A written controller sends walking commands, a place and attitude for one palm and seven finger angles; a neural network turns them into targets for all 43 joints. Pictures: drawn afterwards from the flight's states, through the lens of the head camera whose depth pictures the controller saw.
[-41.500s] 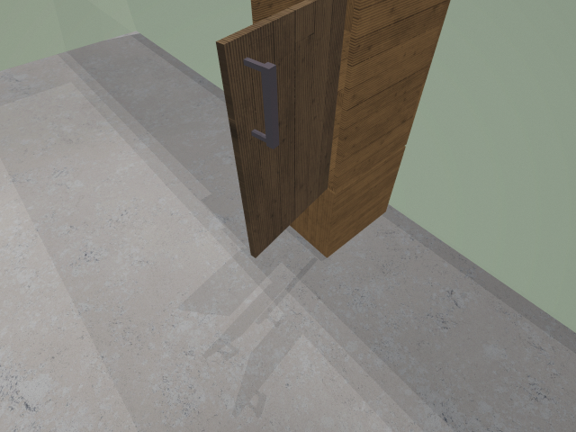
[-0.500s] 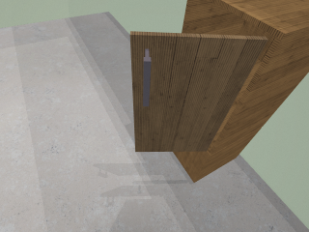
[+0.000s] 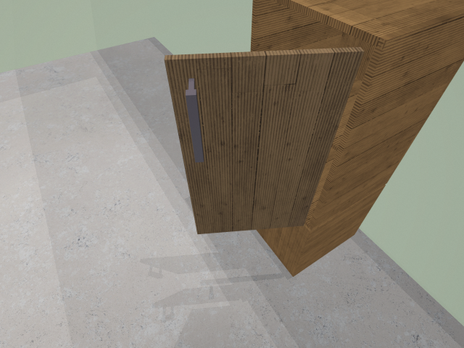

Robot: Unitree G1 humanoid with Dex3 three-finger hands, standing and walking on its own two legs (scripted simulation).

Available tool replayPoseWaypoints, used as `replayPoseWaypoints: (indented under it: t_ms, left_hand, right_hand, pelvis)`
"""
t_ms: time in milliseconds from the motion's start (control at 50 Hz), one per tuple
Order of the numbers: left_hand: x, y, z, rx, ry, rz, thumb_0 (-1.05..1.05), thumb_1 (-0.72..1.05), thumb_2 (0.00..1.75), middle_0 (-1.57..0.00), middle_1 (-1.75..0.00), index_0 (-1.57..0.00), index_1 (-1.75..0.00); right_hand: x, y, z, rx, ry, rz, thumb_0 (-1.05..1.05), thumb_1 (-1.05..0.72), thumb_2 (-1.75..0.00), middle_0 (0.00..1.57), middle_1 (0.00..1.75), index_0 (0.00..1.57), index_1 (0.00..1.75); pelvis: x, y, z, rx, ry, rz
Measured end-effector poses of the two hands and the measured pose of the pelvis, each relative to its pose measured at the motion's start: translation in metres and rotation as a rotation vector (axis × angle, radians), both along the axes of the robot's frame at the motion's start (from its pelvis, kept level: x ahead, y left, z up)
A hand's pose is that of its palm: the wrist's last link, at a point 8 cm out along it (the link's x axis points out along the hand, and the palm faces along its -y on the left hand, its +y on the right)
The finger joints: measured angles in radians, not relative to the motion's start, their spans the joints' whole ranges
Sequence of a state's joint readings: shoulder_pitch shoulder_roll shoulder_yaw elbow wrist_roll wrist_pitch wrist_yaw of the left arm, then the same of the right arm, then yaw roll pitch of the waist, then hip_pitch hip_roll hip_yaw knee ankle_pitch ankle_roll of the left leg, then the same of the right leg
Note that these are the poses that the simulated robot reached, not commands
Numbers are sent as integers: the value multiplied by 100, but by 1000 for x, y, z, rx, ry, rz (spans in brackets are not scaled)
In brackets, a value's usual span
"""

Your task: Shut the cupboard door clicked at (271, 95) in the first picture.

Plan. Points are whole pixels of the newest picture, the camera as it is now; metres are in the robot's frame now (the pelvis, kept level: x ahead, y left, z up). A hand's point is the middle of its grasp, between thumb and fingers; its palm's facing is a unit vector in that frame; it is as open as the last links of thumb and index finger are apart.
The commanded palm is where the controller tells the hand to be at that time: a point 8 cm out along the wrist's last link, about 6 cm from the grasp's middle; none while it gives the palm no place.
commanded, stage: look again from close up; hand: left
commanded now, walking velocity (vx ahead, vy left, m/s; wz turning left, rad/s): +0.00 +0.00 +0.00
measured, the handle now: (195, 122) +0.49 +0.10 +0.13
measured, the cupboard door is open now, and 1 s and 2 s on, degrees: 63 63 63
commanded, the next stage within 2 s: shuffle to correct the standing spot in 0.44 s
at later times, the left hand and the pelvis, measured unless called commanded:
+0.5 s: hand out of the picture +0.04 +0.20 -0.17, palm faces +0.00 -0.97 -0.24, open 7.4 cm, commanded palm none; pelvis +0.02 +0.00 +0.00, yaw +0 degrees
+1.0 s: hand out of the picture +0.00 +0.16 -0.19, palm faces +0.12 -0.97 -0.19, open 7.4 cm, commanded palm none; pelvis +0.05 -0.02 -0.01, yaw +6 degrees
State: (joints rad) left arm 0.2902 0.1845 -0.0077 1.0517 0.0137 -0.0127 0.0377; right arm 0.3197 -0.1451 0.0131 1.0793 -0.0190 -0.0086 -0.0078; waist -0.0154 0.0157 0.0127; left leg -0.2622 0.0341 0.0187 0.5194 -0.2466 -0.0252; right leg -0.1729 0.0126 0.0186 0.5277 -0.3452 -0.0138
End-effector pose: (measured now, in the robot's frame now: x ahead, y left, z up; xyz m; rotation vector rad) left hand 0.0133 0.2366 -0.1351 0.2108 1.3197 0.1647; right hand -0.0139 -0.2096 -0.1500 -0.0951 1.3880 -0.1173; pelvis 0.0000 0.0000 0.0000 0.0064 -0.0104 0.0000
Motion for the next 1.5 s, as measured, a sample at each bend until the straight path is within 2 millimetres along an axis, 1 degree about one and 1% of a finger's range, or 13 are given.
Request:
replayPoseWaypoints:
  t_ms: [240,460,600,700,820,920,1020,1080,1140,1220,1280,1360,1500]
  left_hand:
    - [-3,-3,-6,-26,54,12,1,91,89,-20,-30,-20,-30]
    - [15,10,-5,-10,28,9,1,91,89,-20,-30,-20,-30]
    - [29,22,-1,16,2,2,1,91,89,-20,-30,-20,-30]
    - [30,21,-3,15,9,9,1,91,89,-20,-30,-20,-30]
    - [17,6,-11,-7,53,42,1,91,89,-20,-30,-19,-30]
    - [-3,-13,-17,-30,102,97,1,91,89,-20,-30,-20,-30]
    - [-31,-32,-32,-75,178,165,1,91,89,-20,-30,-20,-30]
    - [-38,-44,-33,-105,243,159,1,91,89,-20,-30,-19,-30]
    - [-27,-52,-27,-116,245,156,1,91,89,-20,-30,-20,-30]
    - [5,-62,-17,-110,159,166,1,91,89,-20,-30,-20,-30]
    - [30,-70,-14,-86,81,161,1,91,89,-20,-30,-19,-30]
    - [53,-82,-19,-39,7,149,1,91,89,-20,-30,-20,-30]
    - [74,-103,-22,-56,-29,145,1,91,89,-20,-30,-20,-30]
  right_hand:
    - [44,-22,11,-74,-55,23,1,-91,-90,20,29,20,30]
    - [88,-33,21,-114,-132,61,1,-91,-90,20,29,20,30]
    - [99,-33,23,-118,-147,75,1,-91,-90,20,29,20,30]
    - [95,-27,18,-102,-121,77,1,-91,-90,20,29,20,30]
    - [80,-22,7,-73,-45,74,1,-91,-90,20,29,20,30]
    - [71,-30,1,-81,23,75,1,-91,-90,20,29,20,30]
    - [83,-36,1,-121,50,103,1,-91,-90,20,29,20,30]
    - [93,-37,7,-132,10,90,1,-91,-90,20,29,20,30]
    - [94,-40,14,-127,-2,84,1,-91,-90,20,29,20,30]
    - [98,-54,15,-105,20,100,1,-91,-90,20,29,20,30]
    - [106,-73,9,-90,23,104,1,-91,-90,20,30,20,30]
    - [126,-106,-6,-98,4,104,1,-91,-90,20,30,20,30]
    - [173,-130,15,-150,-121,130,1,-91,-90,20,29,20,30]
  pelvis:
    - [12,0,2,2,4,-10]
    - [19,1,3,1,5,-9]
    - [22,3,4,2,7,-6]
    - [26,3,2,4,9,9]
    - [33,-5,-3,5,17,33]
    - [41,-14,-8,-15,24,63]
    - [53,-16,-16,-25,15,106]
    - [58,-19,-14,-9,11,81]
    - [60,-28,-6,-14,12,84]
    - [64,-43,0,-28,19,98]
    - [68,-60,-2,-34,21,108]
    - [73,-84,-15,-26,20,117]
    - [79,-102,-10,-33,27,119]
